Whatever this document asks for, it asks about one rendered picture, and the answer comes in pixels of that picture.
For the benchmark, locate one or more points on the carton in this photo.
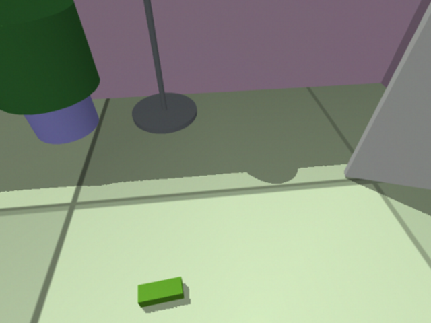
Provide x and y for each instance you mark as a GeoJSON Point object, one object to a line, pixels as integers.
{"type": "Point", "coordinates": [160, 292]}

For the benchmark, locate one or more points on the coat stand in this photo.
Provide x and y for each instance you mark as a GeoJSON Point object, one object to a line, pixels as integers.
{"type": "Point", "coordinates": [164, 112]}

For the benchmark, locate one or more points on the potted plant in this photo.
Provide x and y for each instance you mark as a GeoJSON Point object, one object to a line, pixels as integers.
{"type": "Point", "coordinates": [47, 72]}

